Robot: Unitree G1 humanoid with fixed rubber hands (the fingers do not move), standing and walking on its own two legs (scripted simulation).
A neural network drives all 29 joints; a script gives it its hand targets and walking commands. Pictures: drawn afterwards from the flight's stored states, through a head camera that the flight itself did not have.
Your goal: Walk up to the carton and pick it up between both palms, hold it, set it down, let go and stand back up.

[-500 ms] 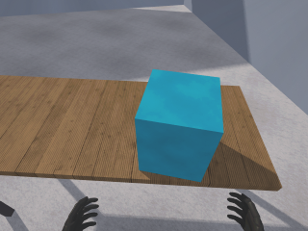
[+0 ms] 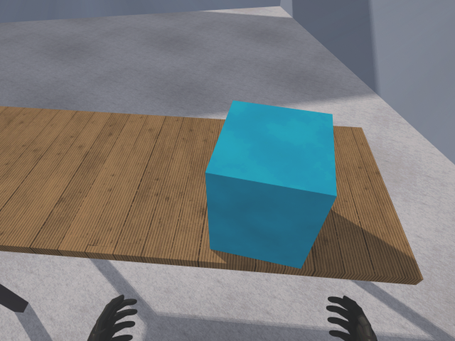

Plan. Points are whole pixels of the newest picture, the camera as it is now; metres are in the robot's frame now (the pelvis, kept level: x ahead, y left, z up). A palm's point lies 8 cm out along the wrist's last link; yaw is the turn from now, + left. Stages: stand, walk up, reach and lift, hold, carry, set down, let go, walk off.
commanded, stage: set down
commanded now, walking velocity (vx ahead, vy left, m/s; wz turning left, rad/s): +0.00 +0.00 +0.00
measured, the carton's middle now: (267, 185) +0.43 -0.06 +0.03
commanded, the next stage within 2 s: let go in 0.74 s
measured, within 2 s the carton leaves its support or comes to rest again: neither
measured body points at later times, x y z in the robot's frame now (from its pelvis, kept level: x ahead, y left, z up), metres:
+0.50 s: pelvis +0.00 +0.00 +0.00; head +0.01 +0.01 +0.45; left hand +0.15 +0.24 -0.09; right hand +0.16 -0.21 -0.09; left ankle -0.03 +0.11 -0.75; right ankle +0.01 -0.11 -0.75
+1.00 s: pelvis +0.01 -0.01 +0.00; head +0.02 +0.00 +0.45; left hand +0.16 +0.22 -0.10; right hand +0.17 -0.23 -0.09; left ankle -0.03 +0.11 -0.75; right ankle +0.01 -0.11 -0.75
